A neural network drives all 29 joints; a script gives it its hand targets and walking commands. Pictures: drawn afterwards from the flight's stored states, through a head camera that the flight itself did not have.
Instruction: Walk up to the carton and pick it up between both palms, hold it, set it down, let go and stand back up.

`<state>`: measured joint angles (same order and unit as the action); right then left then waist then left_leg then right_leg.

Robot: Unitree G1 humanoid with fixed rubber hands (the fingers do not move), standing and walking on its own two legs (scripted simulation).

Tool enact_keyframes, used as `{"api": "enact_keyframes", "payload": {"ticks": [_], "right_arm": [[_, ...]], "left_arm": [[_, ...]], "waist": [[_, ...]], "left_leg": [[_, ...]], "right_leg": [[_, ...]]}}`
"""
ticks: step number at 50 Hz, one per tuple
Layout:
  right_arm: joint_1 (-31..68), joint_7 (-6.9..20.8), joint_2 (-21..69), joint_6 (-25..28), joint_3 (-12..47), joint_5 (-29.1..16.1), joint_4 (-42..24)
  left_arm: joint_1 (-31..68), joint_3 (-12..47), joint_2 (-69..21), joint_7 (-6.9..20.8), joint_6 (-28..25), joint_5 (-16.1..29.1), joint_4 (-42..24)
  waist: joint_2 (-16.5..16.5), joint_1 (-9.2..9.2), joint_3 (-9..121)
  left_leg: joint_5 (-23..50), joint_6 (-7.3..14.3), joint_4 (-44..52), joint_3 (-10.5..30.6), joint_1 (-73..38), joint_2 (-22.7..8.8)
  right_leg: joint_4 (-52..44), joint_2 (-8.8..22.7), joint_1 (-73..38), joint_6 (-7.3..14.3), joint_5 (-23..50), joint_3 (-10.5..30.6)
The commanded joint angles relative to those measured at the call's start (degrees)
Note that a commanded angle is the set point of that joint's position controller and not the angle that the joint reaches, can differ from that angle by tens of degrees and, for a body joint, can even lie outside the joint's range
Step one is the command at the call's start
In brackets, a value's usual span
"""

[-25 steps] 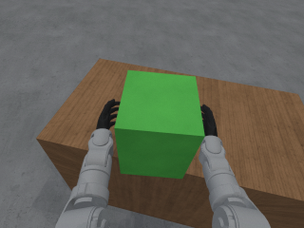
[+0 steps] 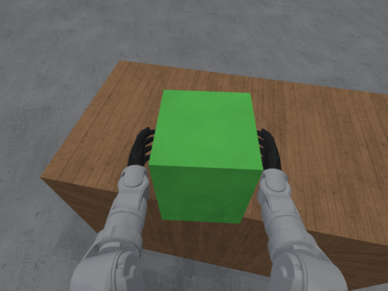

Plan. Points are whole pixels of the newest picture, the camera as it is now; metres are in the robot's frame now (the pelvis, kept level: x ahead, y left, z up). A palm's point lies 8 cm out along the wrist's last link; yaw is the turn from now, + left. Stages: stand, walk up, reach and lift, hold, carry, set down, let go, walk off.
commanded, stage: set down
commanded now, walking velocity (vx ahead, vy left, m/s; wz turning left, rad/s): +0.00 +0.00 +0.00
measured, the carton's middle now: (203, 159) +0.42 -0.02 -0.01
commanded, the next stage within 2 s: none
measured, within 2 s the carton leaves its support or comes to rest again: rests again in 0.08 s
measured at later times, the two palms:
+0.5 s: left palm (139, 160) +0.40 +0.13 +0.03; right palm (269, 161) +0.39 -0.16 +0.03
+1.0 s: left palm (139, 160) +0.40 +0.13 +0.03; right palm (269, 161) +0.39 -0.16 +0.03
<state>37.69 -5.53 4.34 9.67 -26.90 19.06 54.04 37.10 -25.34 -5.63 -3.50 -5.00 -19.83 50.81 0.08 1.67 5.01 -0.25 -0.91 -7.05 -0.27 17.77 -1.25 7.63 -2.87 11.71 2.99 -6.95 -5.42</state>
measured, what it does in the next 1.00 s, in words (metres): stands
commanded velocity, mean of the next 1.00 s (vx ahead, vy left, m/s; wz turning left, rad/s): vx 0.00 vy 0.00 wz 0.00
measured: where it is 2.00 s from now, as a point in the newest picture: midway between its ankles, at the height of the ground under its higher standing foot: outside the picture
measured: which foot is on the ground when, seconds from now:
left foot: down 0.00-1.00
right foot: down 0.00-1.00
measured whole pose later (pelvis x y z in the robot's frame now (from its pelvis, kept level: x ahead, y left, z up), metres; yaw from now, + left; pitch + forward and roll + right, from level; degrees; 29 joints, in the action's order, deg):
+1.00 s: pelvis -0.01 +0.00 +0.00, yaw -1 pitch +14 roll +0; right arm 41.6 -1.5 6.5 8.6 -36.3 28.8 49.6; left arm 41.5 -31.8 -7.4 -2.8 -8.2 -24.9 51.7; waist 0.5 0.1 4.0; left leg 1.2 -0.8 -5.6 -1.7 20.5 -1.5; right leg 7.5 -3.0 15.5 3.0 -5.8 -3.9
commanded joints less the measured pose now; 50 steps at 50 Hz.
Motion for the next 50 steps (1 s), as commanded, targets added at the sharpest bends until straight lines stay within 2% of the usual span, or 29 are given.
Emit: {"api": "enact_keyframes", "payload": {"ticks": [1,12,28,36,45,50], "right_arm": [[34.69,7.86,28.08,5.87,18.47,3.22,-5.14],[34.76,8.27,27.14,5.72,15.13,5.8,-3.22],[33.93,10.05,23.33,3.53,9.17,9.42,-4.05],[32.81,10.68,21.71,2.4,6.96,10.53,-5.28],[31.38,10.35,20.51,1.87,5.54,11.53,-6.71],[30.73,9.12,16.69,1.93,4.41,10.83,-7.43]], "left_arm": [[39.07,14.19,-25.57,4.42,-6.15,-0.9,-6.42],[38.53,11.23,-23.89,4.27,-7.1,-2.36,-3.5],[37.1,8.07,-20.57,3.45,-6.44,-4.4,-3.69],[35.81,6.91,-19.45,3.5,-5.57,-5.32,-4.77],[34.27,4.76,-17.47,3.96,-5.52,-6.11,-4.78],[32.99,2.12,-12.62,3.41,-6.1,-6.09,-4.18]], "waist": [[-1.3,-0.46,37.44],[-1.36,-0.67,38.3],[-0.48,-1.43,36.95],[-0.2,-1.54,35.23],[-0.85,-1.99,32.78],[-1.43,-2.72,32.23]], "left_leg": [[15.17,3.68,-3.5,1.9,-13.87,0.99],[15.38,3.74,-2.87,1.62,-12.12,0.82],[13.6,2.19,-3.31,1.47,-17.53,0.28],[13.76,1.48,-3.77,1.44,-20.24,0.14],[12.43,1.76,-3.2,1.16,-18.36,0.29],[11.14,2.28,-2.8,0.58,-15.34,0.54]], "right_leg": [[8.31,2.02,-18.25,-7.15,43.67,1.94],[8.08,2.26,-16.75,-7.18,43.7,2.4],[5.61,1.64,-9.09,-6.24,33.7,1.5],[4.68,1.38,-6.43,-6.01,31.31,1.08],[4.88,1.7,-8.11,-6.36,31.49,1.42],[5.82,2.05,-10.12,-6.75,32.17,2.07]]}}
